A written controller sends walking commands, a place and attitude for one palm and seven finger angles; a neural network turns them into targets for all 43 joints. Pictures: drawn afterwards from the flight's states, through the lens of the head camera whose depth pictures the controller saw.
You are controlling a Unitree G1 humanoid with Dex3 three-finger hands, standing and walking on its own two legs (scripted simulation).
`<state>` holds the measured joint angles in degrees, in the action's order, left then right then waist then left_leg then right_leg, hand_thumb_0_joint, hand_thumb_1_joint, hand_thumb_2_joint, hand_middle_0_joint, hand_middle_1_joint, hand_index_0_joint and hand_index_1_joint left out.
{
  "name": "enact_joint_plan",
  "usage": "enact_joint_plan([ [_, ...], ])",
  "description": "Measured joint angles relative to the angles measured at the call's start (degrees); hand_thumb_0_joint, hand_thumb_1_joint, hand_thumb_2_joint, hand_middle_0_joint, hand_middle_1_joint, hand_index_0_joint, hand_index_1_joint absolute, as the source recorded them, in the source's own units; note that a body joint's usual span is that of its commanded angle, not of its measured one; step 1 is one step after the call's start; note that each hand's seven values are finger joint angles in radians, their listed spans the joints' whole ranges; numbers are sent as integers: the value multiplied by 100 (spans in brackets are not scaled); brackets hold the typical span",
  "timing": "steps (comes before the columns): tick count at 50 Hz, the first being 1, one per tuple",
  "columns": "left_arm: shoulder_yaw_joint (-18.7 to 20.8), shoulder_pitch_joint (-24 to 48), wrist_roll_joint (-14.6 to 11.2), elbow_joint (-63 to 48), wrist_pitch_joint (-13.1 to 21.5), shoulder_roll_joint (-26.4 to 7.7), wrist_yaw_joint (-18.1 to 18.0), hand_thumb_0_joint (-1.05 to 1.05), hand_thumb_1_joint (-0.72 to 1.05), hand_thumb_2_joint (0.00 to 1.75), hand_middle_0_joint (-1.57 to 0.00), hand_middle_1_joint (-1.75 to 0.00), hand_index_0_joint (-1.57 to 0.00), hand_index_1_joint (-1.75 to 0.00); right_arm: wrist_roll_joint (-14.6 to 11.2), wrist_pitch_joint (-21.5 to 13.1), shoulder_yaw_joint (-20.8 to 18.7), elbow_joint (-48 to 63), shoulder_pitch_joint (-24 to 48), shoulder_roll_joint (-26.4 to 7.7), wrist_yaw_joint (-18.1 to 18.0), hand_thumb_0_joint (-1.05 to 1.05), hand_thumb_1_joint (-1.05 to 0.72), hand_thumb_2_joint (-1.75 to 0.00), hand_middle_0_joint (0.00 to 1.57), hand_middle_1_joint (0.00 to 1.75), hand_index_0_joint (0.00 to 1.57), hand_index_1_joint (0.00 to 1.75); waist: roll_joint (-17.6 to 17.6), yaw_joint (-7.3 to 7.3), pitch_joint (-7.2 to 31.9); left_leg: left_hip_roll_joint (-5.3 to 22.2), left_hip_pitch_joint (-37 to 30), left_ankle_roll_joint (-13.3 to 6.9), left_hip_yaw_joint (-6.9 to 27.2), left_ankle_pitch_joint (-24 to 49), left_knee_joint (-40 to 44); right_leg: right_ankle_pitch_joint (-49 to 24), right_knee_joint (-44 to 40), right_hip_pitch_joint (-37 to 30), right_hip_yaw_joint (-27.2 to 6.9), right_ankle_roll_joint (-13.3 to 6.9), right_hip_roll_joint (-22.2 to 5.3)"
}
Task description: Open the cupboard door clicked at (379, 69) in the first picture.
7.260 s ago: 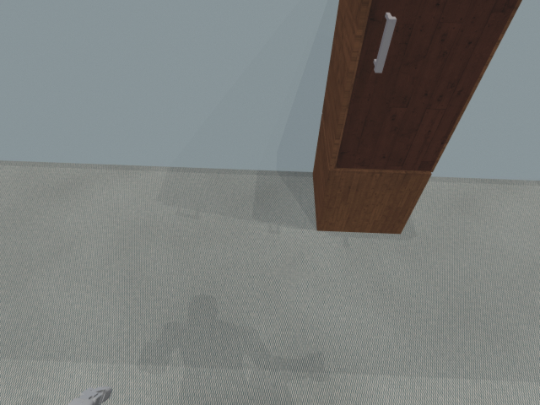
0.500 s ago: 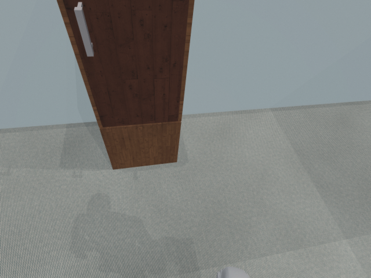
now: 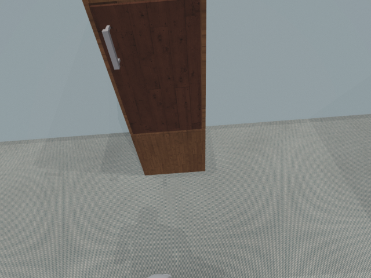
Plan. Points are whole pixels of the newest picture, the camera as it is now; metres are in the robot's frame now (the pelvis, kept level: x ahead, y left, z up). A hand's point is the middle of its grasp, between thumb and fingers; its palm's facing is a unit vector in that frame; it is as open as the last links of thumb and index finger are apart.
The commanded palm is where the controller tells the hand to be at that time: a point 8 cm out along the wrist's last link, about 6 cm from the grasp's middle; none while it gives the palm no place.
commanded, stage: take the last steps up to it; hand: left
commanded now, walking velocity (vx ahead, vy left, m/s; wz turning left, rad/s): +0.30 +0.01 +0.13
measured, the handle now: (112, 47) +0.81 +0.28 +0.12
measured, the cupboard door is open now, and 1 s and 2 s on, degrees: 0 0 0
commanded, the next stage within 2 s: come to a stop and stand still in 0.94 s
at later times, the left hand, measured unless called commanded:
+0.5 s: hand out of the picture -0.07 +0.22 -0.18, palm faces +0.15 -0.98 -0.12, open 7.4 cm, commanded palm none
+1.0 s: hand (126, 211) +0.34 +0.21 -0.18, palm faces +0.01 -0.98 -0.20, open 7.4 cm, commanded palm none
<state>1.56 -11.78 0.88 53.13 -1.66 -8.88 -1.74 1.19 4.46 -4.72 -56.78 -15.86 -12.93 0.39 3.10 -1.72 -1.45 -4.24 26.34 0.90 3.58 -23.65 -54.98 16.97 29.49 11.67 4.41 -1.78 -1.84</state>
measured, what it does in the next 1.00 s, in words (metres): walks ahead: left foot, then right foot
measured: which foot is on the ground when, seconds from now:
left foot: up 0.00-0.38, down 0.40-0.90, up 0.92-1.00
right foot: down 0.00-0.40, up 0.42-0.88, down 0.90-1.00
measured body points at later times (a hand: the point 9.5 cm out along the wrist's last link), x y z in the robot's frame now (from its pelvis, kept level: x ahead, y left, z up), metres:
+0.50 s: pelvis +0.05 +0.07 +0.00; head +0.05 +0.09 +0.45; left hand -0.07 +0.27 -0.16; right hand +0.15 -0.15 -0.13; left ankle +0.02 +0.16 -0.74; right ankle +0.01 -0.07 -0.68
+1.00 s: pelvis +0.23 +0.03 -0.02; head +0.26 +0.02 +0.43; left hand +0.34 +0.26 -0.16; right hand +0.13 -0.17 -0.18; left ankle +0.09 +0.15 -0.65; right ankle +0.32 -0.05 -0.74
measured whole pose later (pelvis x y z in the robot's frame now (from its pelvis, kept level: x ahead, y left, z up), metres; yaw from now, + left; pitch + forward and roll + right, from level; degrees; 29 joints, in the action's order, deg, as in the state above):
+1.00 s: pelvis +0.23 +0.03 -0.02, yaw +1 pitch -3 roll -1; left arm 2.4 -6.2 0.6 57.8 3.1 -9.4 0.2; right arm 0.2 -0.5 -2.3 -67.1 -25.3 -7.2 -1.0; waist 1.8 -3.0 -5.9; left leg 4.5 14.3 -1.1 -2.3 -27.5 -68.8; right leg 12.7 36.5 21.3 9.4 -4.3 -1.2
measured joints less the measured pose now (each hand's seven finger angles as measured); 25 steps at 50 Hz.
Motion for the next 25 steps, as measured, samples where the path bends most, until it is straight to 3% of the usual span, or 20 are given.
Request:
enact_joint_plan([
  [3,-5,-177,-2,141,56,42,21,0,90,90,-21,-30,-20,-30,29,-9,-32,-44,1,-65,28,0,-90,-90,20,29,20,30,0,19,18,248,126,102,-64,348,-779,-109,-212,-127,129,3,-47],
  [7,-7,-483,15,321,209,83,44,0,90,90,-21,-30,-20,-30,76,-46,-41,-164,-46,-109,69,0,-91,-90,20,29,20,30,-20,119,117,603,-31,190,-143,653,-764,-183,-456,-265,310,20,-91],
  [12,-10,-963,80,595,350,90,89,0,91,90,-21,-30,-20,-30,76,-112,7,-292,70,-75,98,0,-91,-90,19,29,20,30,-148,347,188,865,-394,178,-381,521,162,-227,-683,-402,424,99,-171],
  [16,4,-1316,119,897,340,61,124,0,91,90,-21,-30,-20,-30,32,-226,84,-264,322,33,97,1,-91,-90,19,29,20,30,-307,550,158,847,-749,77,-650,197,1276,-171,-697,-463,430,227,-264],
  [18,23,-1473,97,1062,295,32,138,0,90,90,-21,-30,-20,-30,9,-336,137,-211,443,109,85,1,-91,-90,19,29,20,30,-375,613,141,795,-1031,30,-821,382,1989,-53,-551,-455,422,321,-302],
  [20,33,-1633,52,1212,225,20,155,0,90,90,-21,-30,-20,-30,-7,-505,185,-150,531,175,53,0,-91,-90,19,29,20,30,-392,609,145,757,-1321,-53,-929,658,2581,238,-100,-317,386,367,-324],
  [22,35,-1659,42,1372,87,-24,163,0,90,90,-20,-30,-20,-30,6,-619,231,-131,590,348,13,0,-91,-90,19,29,20,30,-551,596,105,687,-1395,-183,-1084,573,2381,849,947,56,163,292,-371],
  [25,60,-1558,80,1462,-20,-41,201,0,91,90,-20,-30,-20,-30,-31,-735,219,-82,396,499,-101,-1,-92,-90,20,29,20,30,-518,432,180,692,-1759,-263,-1175,487,2655,833,2450,751,83,213,-298],
])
